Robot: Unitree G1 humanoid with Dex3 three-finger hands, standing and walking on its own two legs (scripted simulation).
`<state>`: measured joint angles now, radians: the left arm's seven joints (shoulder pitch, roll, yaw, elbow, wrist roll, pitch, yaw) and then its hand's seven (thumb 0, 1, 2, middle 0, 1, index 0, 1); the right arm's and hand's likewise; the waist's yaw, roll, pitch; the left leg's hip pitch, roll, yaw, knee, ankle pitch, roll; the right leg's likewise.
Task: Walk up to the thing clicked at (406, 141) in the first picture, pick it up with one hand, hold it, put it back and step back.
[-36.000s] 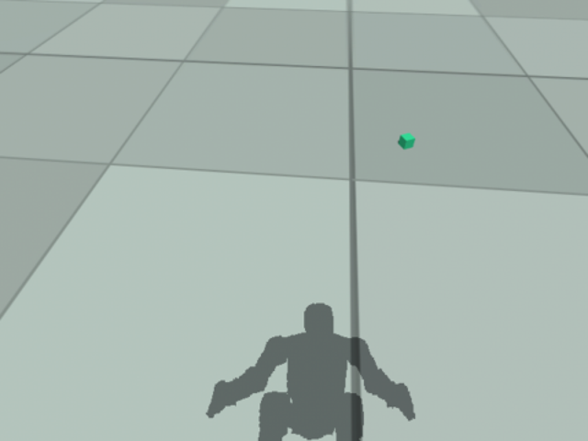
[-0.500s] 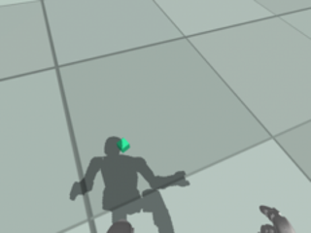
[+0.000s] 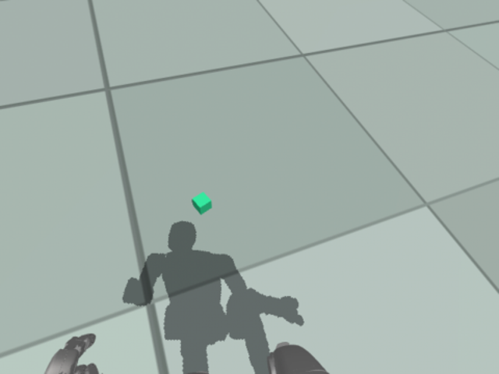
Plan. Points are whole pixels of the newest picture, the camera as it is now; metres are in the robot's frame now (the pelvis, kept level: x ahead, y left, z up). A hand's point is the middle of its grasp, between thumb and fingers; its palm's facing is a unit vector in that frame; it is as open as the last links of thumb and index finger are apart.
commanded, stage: step back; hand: left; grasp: from above
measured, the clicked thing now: (202, 203) +0.86 +0.18 -0.73
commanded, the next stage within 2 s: stand in 1.50 s
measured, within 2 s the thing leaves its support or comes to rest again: neither
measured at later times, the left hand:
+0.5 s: hand out of the picture -0.12 +0.21 -0.12, palm faces -0.02 -0.89 -0.46, open 7.4 cm
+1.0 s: hand out of the picture -0.18 +0.20 -0.15, palm faces +0.07 -0.92 -0.40, open 7.3 cm
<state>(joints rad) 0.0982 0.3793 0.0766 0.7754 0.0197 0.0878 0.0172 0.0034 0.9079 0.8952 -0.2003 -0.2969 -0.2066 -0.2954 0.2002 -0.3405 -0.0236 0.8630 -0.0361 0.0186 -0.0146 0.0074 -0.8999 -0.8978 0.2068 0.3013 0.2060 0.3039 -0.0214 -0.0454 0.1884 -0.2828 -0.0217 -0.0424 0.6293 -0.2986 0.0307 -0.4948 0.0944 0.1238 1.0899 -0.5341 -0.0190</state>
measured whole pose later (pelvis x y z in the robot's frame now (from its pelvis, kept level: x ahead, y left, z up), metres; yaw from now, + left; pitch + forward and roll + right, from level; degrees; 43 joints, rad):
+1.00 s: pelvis -0.21 -0.07 -0.01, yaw +2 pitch -3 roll -2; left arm 0.29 0.36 0.08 0.97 0.04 -0.05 -0.01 0.00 0.91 0.90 -0.20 -0.30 -0.21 -0.30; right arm 0.23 -0.41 -0.07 0.95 -0.04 0.03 0.01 0.01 -0.90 -0.90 0.20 0.30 0.20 0.30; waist 0.02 0.06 0.05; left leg -0.28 0.03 -0.08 0.82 -0.48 0.03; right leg -0.28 0.03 -0.07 0.62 -0.28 -0.03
